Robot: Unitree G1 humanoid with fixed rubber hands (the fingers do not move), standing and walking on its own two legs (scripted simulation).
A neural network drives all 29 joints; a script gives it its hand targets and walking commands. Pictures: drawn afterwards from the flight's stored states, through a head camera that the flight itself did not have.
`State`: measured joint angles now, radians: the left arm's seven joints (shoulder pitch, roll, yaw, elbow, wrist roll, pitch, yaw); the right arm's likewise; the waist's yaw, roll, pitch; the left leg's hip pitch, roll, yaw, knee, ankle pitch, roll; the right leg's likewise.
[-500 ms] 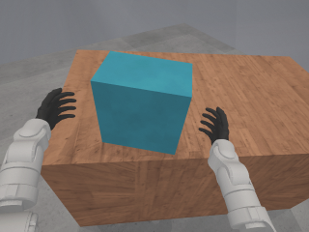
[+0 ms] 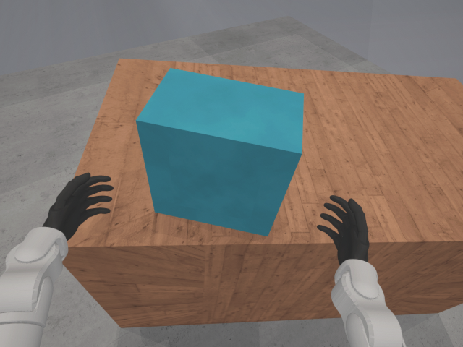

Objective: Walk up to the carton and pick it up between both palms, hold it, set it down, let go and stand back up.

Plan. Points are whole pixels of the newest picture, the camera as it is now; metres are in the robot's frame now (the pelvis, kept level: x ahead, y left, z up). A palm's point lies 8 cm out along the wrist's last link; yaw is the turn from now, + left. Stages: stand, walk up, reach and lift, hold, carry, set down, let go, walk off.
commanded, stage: set down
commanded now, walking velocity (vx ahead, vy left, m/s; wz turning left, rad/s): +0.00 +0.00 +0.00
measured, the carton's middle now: (222, 158) +0.45 +0.02 +0.06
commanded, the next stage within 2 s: let go in 1.50 s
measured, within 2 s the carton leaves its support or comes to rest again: neither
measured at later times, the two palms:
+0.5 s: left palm (61, 266) +0.23 +0.26 +0.03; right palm (348, 280) +0.22 -0.19 +0.03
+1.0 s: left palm (79, 322) +0.17 +0.24 -0.04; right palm (349, 316) +0.18 -0.22 -0.05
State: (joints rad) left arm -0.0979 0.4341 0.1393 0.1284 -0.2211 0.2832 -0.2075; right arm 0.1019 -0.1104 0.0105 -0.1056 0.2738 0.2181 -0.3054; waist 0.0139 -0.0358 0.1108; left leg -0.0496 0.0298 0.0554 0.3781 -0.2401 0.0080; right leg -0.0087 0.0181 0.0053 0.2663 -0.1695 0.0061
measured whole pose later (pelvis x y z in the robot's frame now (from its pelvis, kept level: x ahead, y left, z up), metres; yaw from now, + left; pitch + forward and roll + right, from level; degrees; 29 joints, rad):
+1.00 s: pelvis +0.00 -0.02 +0.00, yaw +1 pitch -5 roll +0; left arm 0.21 0.28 0.04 0.40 -0.11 0.03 -0.11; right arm 0.24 -0.14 0.02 0.42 0.09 -0.09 -0.10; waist 0.04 0.01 0.08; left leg -0.04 0.03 0.04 0.33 -0.21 -0.01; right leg -0.03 0.02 -0.01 0.30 -0.19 -0.02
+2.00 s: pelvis +0.00 -0.02 +0.00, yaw +0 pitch -3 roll +0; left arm 0.17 0.19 0.01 0.53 0.01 0.11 0.01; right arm 0.14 -0.22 -0.03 0.75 0.01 -0.20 0.04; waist 0.00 -0.01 0.06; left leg -0.08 0.03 0.05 0.37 -0.23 -0.01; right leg -0.09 0.02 0.00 0.36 -0.22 -0.02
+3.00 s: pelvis -0.04 -0.01 -0.01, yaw +4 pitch -2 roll +0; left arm 0.37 0.29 0.01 0.64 0.02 -0.03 0.00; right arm 0.31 -0.30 -0.01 0.68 -0.01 -0.02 0.02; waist 0.01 0.01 0.02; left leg -0.26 -0.01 0.00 0.51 -0.23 0.02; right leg -0.24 -0.03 -0.05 0.51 -0.23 0.01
